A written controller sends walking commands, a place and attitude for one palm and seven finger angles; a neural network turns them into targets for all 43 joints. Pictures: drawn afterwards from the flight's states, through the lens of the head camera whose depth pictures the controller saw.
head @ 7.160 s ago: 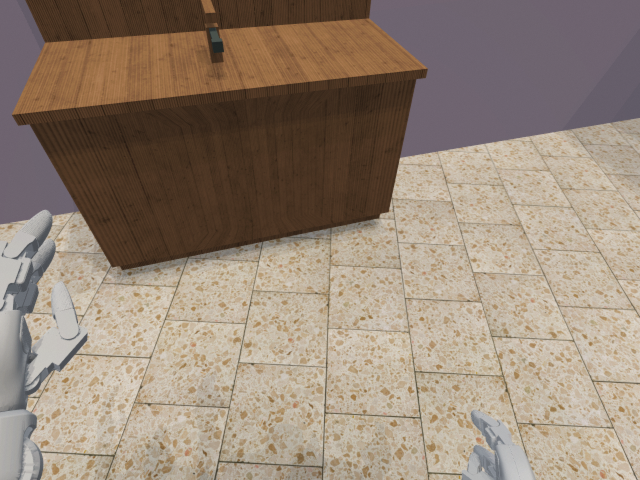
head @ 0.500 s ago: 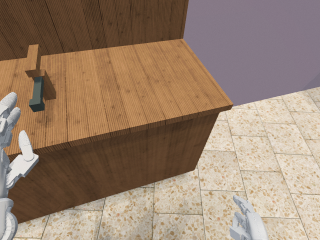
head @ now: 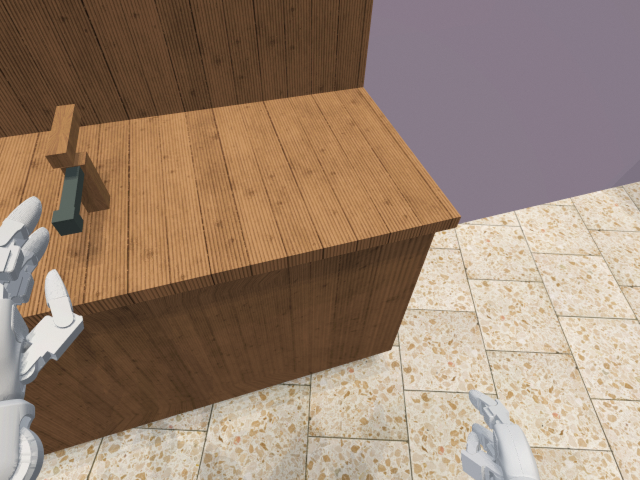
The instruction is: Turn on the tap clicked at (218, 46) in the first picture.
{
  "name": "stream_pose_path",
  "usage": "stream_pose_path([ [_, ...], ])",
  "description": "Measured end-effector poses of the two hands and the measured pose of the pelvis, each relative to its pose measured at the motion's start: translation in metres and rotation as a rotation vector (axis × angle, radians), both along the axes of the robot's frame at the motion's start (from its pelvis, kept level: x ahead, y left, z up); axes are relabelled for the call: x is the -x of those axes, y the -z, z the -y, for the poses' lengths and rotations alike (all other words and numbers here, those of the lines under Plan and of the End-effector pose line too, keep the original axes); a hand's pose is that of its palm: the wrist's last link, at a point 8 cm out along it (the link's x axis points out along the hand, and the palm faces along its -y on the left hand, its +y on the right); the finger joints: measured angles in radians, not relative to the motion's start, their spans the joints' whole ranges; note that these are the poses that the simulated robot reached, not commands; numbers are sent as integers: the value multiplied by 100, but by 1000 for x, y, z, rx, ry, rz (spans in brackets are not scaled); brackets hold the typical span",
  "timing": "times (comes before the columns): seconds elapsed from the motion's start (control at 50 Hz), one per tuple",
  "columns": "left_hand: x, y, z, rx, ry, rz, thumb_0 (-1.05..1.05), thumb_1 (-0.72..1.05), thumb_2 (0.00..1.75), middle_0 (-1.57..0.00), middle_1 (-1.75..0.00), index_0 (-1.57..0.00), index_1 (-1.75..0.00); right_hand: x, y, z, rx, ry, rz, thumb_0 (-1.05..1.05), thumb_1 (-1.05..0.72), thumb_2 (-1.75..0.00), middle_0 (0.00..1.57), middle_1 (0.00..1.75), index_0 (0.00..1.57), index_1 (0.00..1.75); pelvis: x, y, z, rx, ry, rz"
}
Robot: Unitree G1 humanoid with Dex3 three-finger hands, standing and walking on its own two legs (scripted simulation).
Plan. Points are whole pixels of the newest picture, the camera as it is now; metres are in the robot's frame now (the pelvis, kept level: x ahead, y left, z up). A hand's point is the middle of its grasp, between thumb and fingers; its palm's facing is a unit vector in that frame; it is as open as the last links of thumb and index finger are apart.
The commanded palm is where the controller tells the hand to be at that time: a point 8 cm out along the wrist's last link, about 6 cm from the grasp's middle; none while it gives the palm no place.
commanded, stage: shuffle to correct the standing spot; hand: left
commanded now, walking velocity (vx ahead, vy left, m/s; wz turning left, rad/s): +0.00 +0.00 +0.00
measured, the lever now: (68, 221) +0.42 +0.41 +0.06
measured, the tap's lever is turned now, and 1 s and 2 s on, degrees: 0 0 0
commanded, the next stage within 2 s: come to a stop and stand still in 0.64 s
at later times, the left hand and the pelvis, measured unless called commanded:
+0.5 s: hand (74, 283) +0.26 +0.27 +0.16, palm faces +0.43 -0.83 -0.37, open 7.4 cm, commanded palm +0.20 +0.30 +0.17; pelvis +0.04 +0.02 -0.02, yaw +0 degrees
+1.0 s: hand (63, 220) +0.32 +0.31 +0.17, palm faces +0.40 -0.82 -0.41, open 7.4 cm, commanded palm +0.26 +0.36 +0.17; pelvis +0.11 +0.07 -0.01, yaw +1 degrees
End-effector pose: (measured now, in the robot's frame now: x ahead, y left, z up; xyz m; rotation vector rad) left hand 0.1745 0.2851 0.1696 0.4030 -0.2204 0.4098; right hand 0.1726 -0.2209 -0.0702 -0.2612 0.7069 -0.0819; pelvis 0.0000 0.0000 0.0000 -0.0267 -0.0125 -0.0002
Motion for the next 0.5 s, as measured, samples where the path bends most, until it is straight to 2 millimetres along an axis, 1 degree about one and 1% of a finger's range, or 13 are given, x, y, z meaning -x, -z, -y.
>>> stream_pose_path([
  [0.16, -1, 1, 4, -1, 5, -7, 1, 89, 89, -21, -30, -21, -30, -2, -1, 11, 18, 15, 2, 2, -90, -90, 20, 30, 20, 30, -4, 1, 3, 3, -5, -1],
  [0.3, -9, 6, -6, 4, 3, 24, 1, 89, 89, -21, -30, -21, -30, -7, 5, 14, 44, 36, -9, 2, -90, -90, 20, 30, 20, 30, -16, 9, -5, 20, -14, -3],
  [0.36, -17, 8, -14, 1, 7, 44, 1, 89, 89, -21, -30, -21, -30, -10, 9, 10, 50, 45, -24, 2, -90, -90, 20, 30, 20, 30, -23, 14, -13, 12, -14, 2],
  [0.42, -26, 7, -22, -22, 9, 51, 1, 89, 89, -21, -30, -21, -30, -15, 13, 2, 38, 50, -24, 2, -90, -90, 20, 30, 20, 30, -30, 17, -18, -8, -8, 3],
  [0.5, -39, 1, -22, -66, 22, 56, 1, 89, 89, -21, -30, -21, -30, -23, 19, -13, 0, 33, -17, 2, -90, -90, 20, 30, 20, 30, -40, 18, -21, -22, -5, 2],
])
